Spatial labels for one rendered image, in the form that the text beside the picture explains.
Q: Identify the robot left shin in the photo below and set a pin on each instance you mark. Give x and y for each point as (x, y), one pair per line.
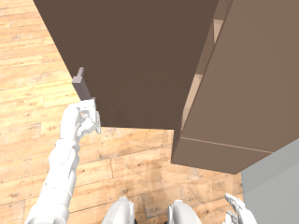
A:
(123, 198)

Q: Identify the left robot hand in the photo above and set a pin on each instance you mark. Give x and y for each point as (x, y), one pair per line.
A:
(74, 126)

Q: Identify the handle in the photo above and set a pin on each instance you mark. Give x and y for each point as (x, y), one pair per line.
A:
(80, 86)

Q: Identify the cupboard door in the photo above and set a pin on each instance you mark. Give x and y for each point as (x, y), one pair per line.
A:
(139, 56)

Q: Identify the right robot hand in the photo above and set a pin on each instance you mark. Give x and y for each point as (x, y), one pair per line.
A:
(243, 216)

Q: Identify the left robot thigh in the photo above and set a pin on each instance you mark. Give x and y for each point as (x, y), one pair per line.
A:
(120, 212)

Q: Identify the robot left forearm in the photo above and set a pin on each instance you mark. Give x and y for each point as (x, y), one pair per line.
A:
(54, 198)

